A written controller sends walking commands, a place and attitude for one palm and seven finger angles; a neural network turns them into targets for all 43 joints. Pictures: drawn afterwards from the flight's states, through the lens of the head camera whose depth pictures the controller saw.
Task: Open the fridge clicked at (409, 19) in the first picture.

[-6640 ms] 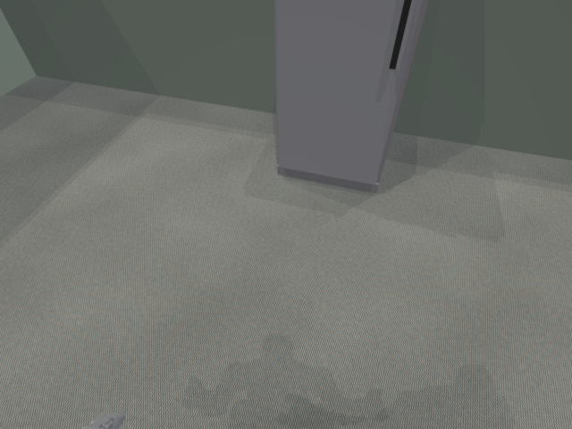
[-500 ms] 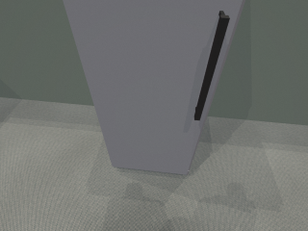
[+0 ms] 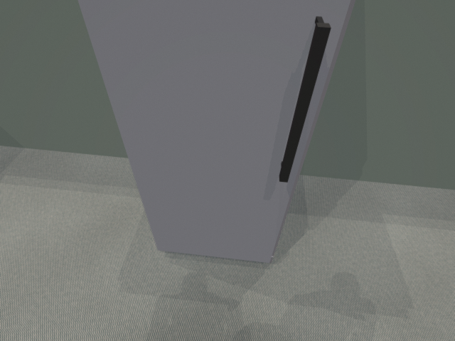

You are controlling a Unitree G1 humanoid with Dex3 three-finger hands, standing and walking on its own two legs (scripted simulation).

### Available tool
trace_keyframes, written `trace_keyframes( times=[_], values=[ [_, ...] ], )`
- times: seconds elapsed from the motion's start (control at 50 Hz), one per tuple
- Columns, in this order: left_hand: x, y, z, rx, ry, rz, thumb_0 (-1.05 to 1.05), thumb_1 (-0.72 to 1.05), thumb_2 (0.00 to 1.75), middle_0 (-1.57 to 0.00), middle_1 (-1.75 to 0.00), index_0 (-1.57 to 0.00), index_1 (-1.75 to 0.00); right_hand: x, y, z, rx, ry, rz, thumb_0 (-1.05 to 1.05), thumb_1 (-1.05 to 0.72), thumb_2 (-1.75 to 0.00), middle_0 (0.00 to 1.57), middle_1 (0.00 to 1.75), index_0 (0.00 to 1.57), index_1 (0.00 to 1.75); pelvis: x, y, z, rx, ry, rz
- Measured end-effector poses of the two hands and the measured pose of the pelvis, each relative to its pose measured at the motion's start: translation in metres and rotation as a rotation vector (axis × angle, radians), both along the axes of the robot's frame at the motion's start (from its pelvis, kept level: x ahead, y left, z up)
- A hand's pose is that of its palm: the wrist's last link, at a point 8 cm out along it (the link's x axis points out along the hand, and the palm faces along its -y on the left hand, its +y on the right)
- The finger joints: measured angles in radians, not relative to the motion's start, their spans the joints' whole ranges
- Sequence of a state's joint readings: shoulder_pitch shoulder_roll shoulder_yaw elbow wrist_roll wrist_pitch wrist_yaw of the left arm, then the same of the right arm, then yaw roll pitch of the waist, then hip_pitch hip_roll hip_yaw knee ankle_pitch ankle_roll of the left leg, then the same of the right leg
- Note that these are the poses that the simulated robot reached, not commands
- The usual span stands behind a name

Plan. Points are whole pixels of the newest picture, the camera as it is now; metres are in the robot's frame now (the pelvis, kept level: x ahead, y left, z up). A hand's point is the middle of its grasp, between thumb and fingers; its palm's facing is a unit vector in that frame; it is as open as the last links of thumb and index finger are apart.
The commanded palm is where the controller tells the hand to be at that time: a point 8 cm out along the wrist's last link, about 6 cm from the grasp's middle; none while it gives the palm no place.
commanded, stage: look again from close up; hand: right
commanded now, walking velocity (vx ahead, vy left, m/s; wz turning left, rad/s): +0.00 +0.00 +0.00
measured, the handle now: (298, 114) +0.56 -0.11 +0.13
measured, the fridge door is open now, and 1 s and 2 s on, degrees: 0 0 0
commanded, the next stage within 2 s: shuffle to correct the standing spot in 0.64 s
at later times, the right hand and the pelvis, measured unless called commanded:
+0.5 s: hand out of the picture +0.03 -0.20 -0.17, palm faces -0.03 +0.98 -0.22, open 7.3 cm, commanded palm none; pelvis +0.01 -0.01 +0.01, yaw +1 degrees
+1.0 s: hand out of the picture +0.00 -0.18 -0.17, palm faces -0.04 +0.98 -0.19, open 7.3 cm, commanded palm none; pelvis +0.02 +0.01 +0.01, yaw +2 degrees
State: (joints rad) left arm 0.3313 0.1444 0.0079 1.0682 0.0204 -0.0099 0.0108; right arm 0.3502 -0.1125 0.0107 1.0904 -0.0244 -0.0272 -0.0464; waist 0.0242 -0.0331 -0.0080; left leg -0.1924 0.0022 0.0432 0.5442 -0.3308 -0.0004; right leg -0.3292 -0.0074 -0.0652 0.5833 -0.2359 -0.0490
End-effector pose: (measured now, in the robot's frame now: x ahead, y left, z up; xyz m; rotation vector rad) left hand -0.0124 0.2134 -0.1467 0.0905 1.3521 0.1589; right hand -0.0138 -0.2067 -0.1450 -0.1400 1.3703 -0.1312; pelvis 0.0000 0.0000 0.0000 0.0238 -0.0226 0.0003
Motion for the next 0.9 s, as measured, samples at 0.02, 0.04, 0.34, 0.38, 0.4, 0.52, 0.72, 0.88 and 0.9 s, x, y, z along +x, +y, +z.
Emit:
trace_keyframes(
  times=[0.02, 0.04, 0.34, 0.38, 0.4, 0.52, 0.72, 0.88, 0.9],
  values=[
    [0.004, 0.000, 0.000, 0.005, -0.010, -0.002, 0.02, 0.93, 0.90, -0.20, -0.30, -0.20, -0.29, 0.007, -0.003, 0.000, -0.005, -0.017, 0.001, 0.00, -0.91, -0.90, 0.20, 0.30, 0.20, 0.30, 0.002, -0.002, 0.000, -0.002, -0.001, 0.001],
    [0.008, 0.000, 0.001, 0.009, -0.018, -0.004, 0.02, 0.93, 0.90, -0.20, -0.30, -0.20, -0.29, 0.013, -0.007, 0.001, -0.009, -0.034, 0.003, 0.00, -0.91, -0.90, 0.20, 0.30, 0.20, 0.30, 0.004, -0.003, 0.000, -0.005, -0.001, 0.003],
    [0.049, 0.010, 0.019, 0.071, -0.090, -0.033, 0.01, 0.92, 0.90, -0.20, -0.30, -0.20, -0.29, 0.051, -0.041, 0.007, -0.042, -0.084, 0.045, 0.00, -0.91, -0.90, 0.20, 0.30, 0.20, 0.30, 0.012, -0.012, 0.005, -0.016, 0.003, 0.021],
    [0.052, 0.012, 0.020, 0.077, -0.092, -0.037, 0.00, 0.91, 0.90, -0.20, -0.30, -0.20, -0.29, 0.049, -0.042, 0.006, -0.042, -0.076, 0.047, 0.00, -0.91, -0.90, 0.20, 0.30, 0.20, 0.30, 0.012, -0.012, 0.005, -0.016, 0.003, 0.021],
    [0.053, 0.013, 0.021, 0.080, -0.092, -0.039, 0.00, 0.91, 0.90, -0.20, -0.30, -0.20, -0.29, 0.048, -0.043, 0.006, -0.042, -0.072, 0.048, 0.00, -0.91, -0.90, 0.20, 0.30, 0.20, 0.30, 0.012, -0.013, 0.006, -0.016, 0.002, 0.021],
    [0.058, 0.018, 0.025, 0.095, -0.091, -0.049, 0.00, 0.91, 0.90, -0.20, -0.30, -0.20, -0.29, 0.041, -0.046, 0.006, -0.040, -0.048, 0.050, 0.00, -0.91, -0.90, 0.20, 0.30, 0.20, 0.30, 0.011, -0.013, 0.007, -0.015, 0.000, 0.021],
    [0.059, 0.025, 0.027, 0.103, -0.085, -0.058, 0.00, 0.91, 0.90, -0.20, -0.30, -0.20, -0.29, 0.032, -0.049, 0.008, -0.045, -0.024, 0.051, 0.00, -0.91, -0.90, 0.20, 0.30, 0.20, 0.30, 0.008, -0.012, 0.008, -0.017, -0.002, 0.020],
    [0.053, 0.023, 0.022, 0.081, -0.068, -0.043, 0.00, 0.91, 0.90, -0.20, -0.30, -0.20, -0.29, 0.025, -0.042, 0.007, -0.043, 0.002, 0.051, 0.00, -0.91, -0.90, 0.20, 0.30, 0.20, 0.30, 0.010, -0.007, 0.008, -0.026, 0.003, 0.024],
    [0.051, 0.022, 0.021, 0.074, -0.062, -0.038, 0.00, 0.91, 0.90, -0.20, -0.30, -0.20, -0.29, 0.023, -0.039, 0.006, -0.039, 0.009, 0.051, 0.00, -0.91, -0.90, 0.20, 0.30, 0.20, 0.30, 0.011, -0.005, 0.008, -0.028, 0.005, 0.025]
  ],
)
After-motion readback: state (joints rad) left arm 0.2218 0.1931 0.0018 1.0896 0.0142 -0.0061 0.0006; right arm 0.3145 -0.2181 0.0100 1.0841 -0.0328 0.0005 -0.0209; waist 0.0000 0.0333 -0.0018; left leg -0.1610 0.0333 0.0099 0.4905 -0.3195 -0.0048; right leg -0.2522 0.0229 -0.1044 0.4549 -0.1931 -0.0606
